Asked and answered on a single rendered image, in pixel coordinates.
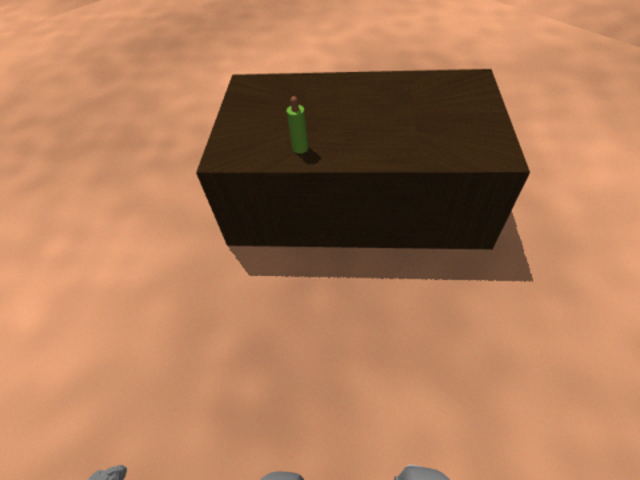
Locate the bottle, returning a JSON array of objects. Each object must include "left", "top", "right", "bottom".
[{"left": 287, "top": 96, "right": 308, "bottom": 154}]

